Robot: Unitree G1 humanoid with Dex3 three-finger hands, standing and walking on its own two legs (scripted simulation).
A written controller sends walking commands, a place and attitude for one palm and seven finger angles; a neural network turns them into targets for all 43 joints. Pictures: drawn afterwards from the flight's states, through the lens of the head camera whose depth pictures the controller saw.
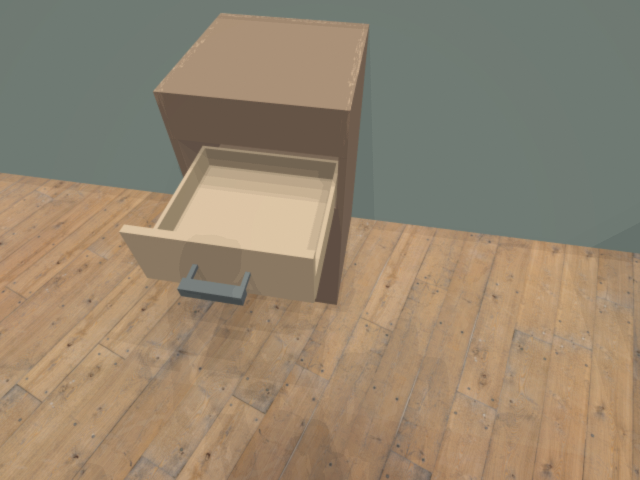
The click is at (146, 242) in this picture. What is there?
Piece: drawer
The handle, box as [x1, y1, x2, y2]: [177, 264, 250, 305]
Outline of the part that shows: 177,288 180,294 184,296 242,305 246,295 245,287 250,274 249,272 245,272 242,282 239,286 196,280 192,278 197,269 197,265 192,264 187,276 185,278 182,278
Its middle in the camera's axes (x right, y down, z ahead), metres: -0.21 +0.09 +0.78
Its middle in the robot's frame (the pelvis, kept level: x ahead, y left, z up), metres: +0.49 +0.24 -0.18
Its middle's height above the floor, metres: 0.59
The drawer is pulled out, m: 0.30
